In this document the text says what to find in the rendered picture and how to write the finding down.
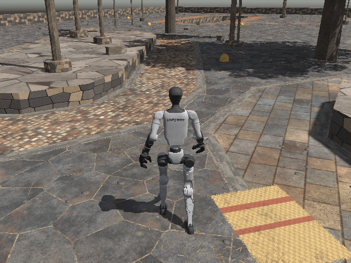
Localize robot left forearm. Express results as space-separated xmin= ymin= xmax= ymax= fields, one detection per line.
xmin=141 ymin=133 xmax=154 ymax=157

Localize robot left foot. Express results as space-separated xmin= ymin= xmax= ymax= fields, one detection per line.
xmin=160 ymin=203 xmax=167 ymax=215

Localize robot right forearm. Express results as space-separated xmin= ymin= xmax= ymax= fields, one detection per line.
xmin=196 ymin=131 xmax=205 ymax=147

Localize robot left hand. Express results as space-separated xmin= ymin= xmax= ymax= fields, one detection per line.
xmin=139 ymin=155 xmax=151 ymax=168

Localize robot left upper arm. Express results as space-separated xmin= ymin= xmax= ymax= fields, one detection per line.
xmin=149 ymin=111 xmax=164 ymax=141

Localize robot right upper arm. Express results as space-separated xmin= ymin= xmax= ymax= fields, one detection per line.
xmin=187 ymin=110 xmax=202 ymax=139

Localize humanoid robot head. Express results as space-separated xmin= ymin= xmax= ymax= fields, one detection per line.
xmin=166 ymin=87 xmax=185 ymax=113

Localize robot right hand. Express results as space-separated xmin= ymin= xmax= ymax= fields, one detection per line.
xmin=192 ymin=144 xmax=205 ymax=153

